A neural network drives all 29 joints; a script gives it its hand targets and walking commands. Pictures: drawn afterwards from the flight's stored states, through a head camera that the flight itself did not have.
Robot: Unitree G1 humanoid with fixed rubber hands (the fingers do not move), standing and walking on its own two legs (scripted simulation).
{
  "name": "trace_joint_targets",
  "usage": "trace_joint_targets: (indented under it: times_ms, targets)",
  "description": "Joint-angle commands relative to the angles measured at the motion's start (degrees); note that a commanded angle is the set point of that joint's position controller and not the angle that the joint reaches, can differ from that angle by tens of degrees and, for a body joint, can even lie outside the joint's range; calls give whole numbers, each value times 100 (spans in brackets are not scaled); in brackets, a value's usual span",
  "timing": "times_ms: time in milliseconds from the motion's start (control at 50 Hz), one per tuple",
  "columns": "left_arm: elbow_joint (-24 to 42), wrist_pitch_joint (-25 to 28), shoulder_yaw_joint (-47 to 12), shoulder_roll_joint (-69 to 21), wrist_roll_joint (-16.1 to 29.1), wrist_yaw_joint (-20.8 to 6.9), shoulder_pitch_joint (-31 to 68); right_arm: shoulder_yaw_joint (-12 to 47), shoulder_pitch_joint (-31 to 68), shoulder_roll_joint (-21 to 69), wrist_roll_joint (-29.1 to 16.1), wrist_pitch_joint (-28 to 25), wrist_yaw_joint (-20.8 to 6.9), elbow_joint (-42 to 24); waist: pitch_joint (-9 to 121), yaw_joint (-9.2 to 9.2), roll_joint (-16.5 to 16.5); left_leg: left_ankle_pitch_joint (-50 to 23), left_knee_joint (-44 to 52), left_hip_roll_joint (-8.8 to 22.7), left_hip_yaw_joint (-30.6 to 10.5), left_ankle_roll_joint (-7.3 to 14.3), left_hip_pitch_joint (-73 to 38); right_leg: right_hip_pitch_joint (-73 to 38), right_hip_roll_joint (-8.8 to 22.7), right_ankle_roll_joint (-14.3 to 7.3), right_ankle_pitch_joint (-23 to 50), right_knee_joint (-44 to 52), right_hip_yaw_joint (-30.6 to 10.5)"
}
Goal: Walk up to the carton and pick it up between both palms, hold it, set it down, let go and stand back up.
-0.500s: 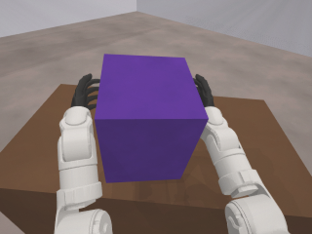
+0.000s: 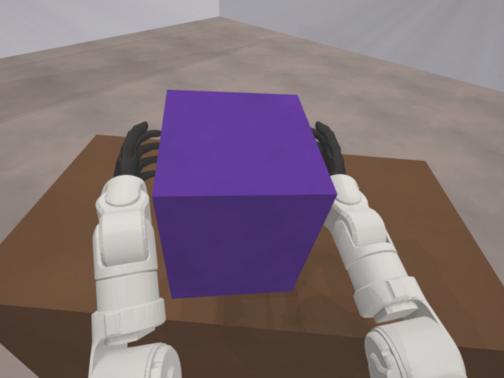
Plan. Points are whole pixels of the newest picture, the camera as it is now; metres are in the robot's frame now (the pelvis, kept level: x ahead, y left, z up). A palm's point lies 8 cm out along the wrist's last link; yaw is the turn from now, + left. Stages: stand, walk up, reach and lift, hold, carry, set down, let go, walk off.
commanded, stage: hold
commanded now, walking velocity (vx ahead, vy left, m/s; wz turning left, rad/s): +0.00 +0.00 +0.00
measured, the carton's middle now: (234, 197) +0.36 +0.01 +0.14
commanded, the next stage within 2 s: none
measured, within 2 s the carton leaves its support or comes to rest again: neither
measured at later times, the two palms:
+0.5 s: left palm (129, 177) +0.35 +0.16 +0.20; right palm (329, 173) +0.36 -0.14 +0.19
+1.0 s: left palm (130, 176) +0.35 +0.16 +0.20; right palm (329, 173) +0.36 -0.14 +0.19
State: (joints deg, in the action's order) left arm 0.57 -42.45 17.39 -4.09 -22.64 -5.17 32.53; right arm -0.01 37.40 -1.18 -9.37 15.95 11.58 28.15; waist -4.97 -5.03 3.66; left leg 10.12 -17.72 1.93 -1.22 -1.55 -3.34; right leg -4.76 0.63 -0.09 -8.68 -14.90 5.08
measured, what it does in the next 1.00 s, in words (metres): stands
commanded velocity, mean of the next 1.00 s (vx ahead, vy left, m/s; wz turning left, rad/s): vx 0.00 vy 0.00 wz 0.00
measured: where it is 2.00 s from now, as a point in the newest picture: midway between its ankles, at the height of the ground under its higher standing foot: outside the picture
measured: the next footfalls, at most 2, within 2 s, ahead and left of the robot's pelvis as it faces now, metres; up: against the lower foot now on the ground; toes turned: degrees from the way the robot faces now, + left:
none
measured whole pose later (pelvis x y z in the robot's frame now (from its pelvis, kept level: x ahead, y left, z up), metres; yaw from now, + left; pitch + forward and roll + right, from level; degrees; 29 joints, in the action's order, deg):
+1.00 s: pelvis +0.00 +0.00 +0.00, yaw +0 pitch -11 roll -1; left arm -1.1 -42.3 17.7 -3.8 -22.8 -5.4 33.9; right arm -0.9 38.2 -0.9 -8.7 15.5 11.6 29.4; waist -5.0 -5.1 3.8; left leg 9.8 -17.8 1.8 -1.1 -1.4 -2.8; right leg -4.4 0.8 -0.1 -8.7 -15.2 5.3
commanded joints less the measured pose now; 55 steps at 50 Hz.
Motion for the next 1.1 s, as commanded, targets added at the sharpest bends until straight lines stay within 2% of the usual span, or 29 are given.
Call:
trace_joint_targets:
  times_ms: [0, 20, 40, 80, 100, 140, 180, 220, 240, 280, 340, 400, 420, 440, 480, 540, 580, 640, 680, 700, 760, 800, 880, 920, 940, 980, 1040, 1060, 1080]
  targets:
    - [214, 227, -2713, -2729, 863, -728, 2859, 1979, 3580, 2955, -345, -358, -436, -1757, 1720, -137, -408, -1867, 21, -433, 440, -69, -229, -523, -433, 203, 1093, 57, 270]
    - [284, 236, -2617, -2664, 782, -719, 2824, 1968, 3440, 2906, -327, -324, -442, -1570, 1771, -50, -474, -1810, 47, -443, 478, -46, -245, -590, -416, 218, 1136, 35, 270]
    - [285, 264, -2614, -2576, 812, -751, 3098, 1912, 3436, 2940, -269, -299, -443, -1461, 1807, -86, -436, -1556, 71, -432, 477, -4, -227, -508, -394, 225, 905, 85, 246]
    - [88, 256, -2559, -2527, 848, -749, 3071, 1952, 3726, 2959, -249, -343, -456, -1676, 1617, -36, -290, -1146, 154, -443, 490, 89, -29, -411, -359, 237, 746, 95, 217]
    - [328, 321, -2665, -2675, 855, -721, 3200, 1940, 3565, 3051, -225, -338, -471, -1593, 1809, -77, -356, -1363, 112, -440, 452, 52, -96, -509, -381, 219, 949, 29, 236]
    - [-55, 278, -2454, -2471, 790, -705, 3246, 1909, 3695, 2973, -203, -294, -489, -1419, 1559, 9, -223, -855, 220, -450, 473, 109, 64, -383, -327, 238, 572, 121, 227]
    - [-52, 262, -2458, -2574, 653, -704, 3150, 1848, 3750, 2968, -198, -350, -493, -1464, 1672, 55, -351, -989, 233, -445, 485, 98, 1, -430, -342, 212, 556, 122, 254]
    - [128, 287, -2598, -2653, 878, -693, 3044, 2014, 3764, 2988, -284, -385, -456, -1733, 1930, 5, -194, -1414, 69, -429, 434, 72, -223, -483, -381, 258, 989, 70, 248]
    - [66, 274, -2549, -2669, 823, -729, 3016, 1959, 3721, 3010, -289, -362, -405, -1770, 1943, -53, -378, -1448, 68, -501, 484, 56, -271, -586, -330, 270, 1073, 97, 207]
    - [-12, 238, -2494, -2630, 752, -709, 3084, 1834, 3501, 2950, -197, -247, -433, -1228, 1582, -68, -341, -1133, 171, -434, 472, 82, -135, -375, -336, 249, 695, 133, 247]
    - [17, 251, -2437, -2561, 708, -778, 3220, 1770, 3552, 3015, -171, -305, -469, -1261, 1555, -57, -310, -903, 209, -455, 490, 111, 29, -428, -311, 238, 622, 88, 214]
    - [28, 305, -2583, -2649, 843, -778, 3298, 1761, 3658, 2992, -169, -326, -437, -1320, 1677, -158, -381, -1145, 184, -441, 452, 36, -103, -453, -355, 223, 674, 108, 269]
    - [176, 317, -2673, -2740, 948, -736, 3201, 1862, 3868, 2997, -252, -424, -453, -1754, 2039, -123, -332, -1511, 71, -414, 422, 46, -212, -514, -383, 236, 1012, 56, 255]
    - [227, 290, -2661, -2748, 845, -725, 3109, 1952, 3737, 2988, -346, -370, -429, -1626, 2059, -101, -526, -1789, 16, -459, 447, 0, -317, -532, -389, 253, 1143, 52, 259]
    - [279, 217, -2683, -2681, 788, -727, 2771, 2094, 3523, 2927, -448, -317, -396, -1674, 1872, -85, -565, -2075, -43, -444, 463, -45, -419, -548, -431, 247, 1217, 43, 279]
    - [309, 247, -2616, -2645, 842, -728, 3029, 1995, 3564, 2927, -371, -332, -429, -1755, 1758, -80, -252, -1635, 69, -401, 442, 0, -245, -495, -409, 234, 943, 83, 273]
    - [78, 232, -2494, -2606, 737, -714, 3179, 1900, 3632, 2905, -268, -283, -475, -1473, 1498, -40, -258, -1142, 170, -409, 461, 46, -133, -328, -371, 237, 573, 126, 270]
    - [297, 263, -2610, -2733, 801, -747, 3191, 1860, 3480, 2960, -298, -313, -467, -1470, 1726, -127, -426, -1409, 113, -425, 452, -22, -244, -474, -374, 220, 760, 101, 279]
    - [461, 270, -2754, -2718, 875, -674, 3099, 1965, 3534, 2908, -378, -345, -470, -1569, 1868, -87, -534, -1799, 27, -425, 443, -85, -340, -477, -421, 209, 969, 45, 309]
    - [217, 221, -2640, -2694, 766, -703, 3011, 1819, 3315, 2860, -277, -280, -471, -1296, 1512, -144, -544, -1573, 50, -423, 434, -64, -292, -373, -384, 193, 757, 100, 223]
    - [63, 245, -2526, -2618, 798, -722, 3134, 1894, 3810, 2894, -245, -392, -497, -1643, 1698, -36, -253, -1167, 153, -385, 471, 55, -156, -364, -385, 227, 634, 92, 277]
    - [207, 280, -2582, -2681, 778, -667, 3135, 1960, 3776, 2982, -306, -417, -503, -1710, 1887, 14, -429, -1396, 110, -426, 475, 27, -204, -374, -373, 220, 776, 72, 280]
    - [-304, 200, -2366, -2548, 661, -730, 3116, 1726, 3588, 2827, -116, -263, -539, -1050, 1259, -43, -251, -612, 281, -392, 443, 114, 44, -199, -334, 203, 205, 159, 255]
    - [-12, 316, -2564, -2587, 837, -740, 3480, 1727, 3740, 2979, -150, -390, -508, -1336, 1794, -110, -334, -852, 199, -428, 497, 61, -86, -357, -331, 210, 443, 110, 273]
    - [239, 364, -2740, -2820, 961, -690, 3457, 1802, 3882, 3045, -265, -463, -498, -1558, 2052, -117, -482, -1424, 89, -408, 456, -32, -240, -408, -406, 197, 764, 19, 282]
    - [22, 268, -2680, -2748, 842, -674, 3010, 1911, 3743, 2921, -326, -439, -461, -1593, 1935, -90, -461, -1735, -15, -383, 396, -20, -355, -438, -397, 214, 962, 43, 258]
    - [245, 318, -2565, -2634, 859, -689, 3131, 2002, 3606, 2948, -312, -403, -443, -1646, 2076, -29, -295, -1625, 31, -423, 456, 36, -355, -502, -370, 272, 1071, 51, 267]
    - [362, 285, -2603, -2658, 743, -673, 2990, 2051, 3463, 2930, -399, -386, -436, -1562, 1939, -2, -512, -1955, -34, -422, 473, -37, -281, -566, -424, 206, 1206, -59, 265]
    - [205, 239, -2558, -2594, 722, -688, 2889, 2027, 3480, 2894, -392, -358, -432, -1557, 1738, -27, -389, -1773, -6, -436, 444, 1, -259, -511, -412, 239, 1075, 22, 257]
